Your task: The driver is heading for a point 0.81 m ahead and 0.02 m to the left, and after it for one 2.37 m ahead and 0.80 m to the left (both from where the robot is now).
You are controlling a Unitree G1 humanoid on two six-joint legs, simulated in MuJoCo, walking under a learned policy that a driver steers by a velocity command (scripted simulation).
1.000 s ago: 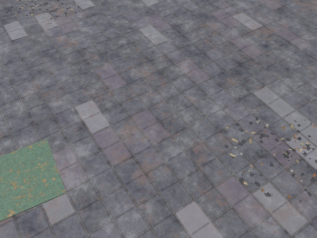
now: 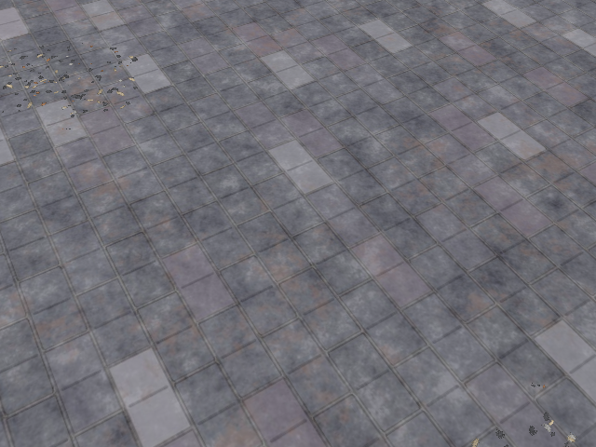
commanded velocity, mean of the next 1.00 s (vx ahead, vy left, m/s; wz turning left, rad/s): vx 0.50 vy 0.00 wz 0.00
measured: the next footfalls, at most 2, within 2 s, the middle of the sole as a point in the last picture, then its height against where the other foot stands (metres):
right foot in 0.30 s outside the picture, level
left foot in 0.84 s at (253, 388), level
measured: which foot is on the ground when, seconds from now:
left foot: down 0.00-0.32, up 0.34-0.82, down 0.84-1.00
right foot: up 0.00-0.28, down 0.30-0.86, up 0.88-1.00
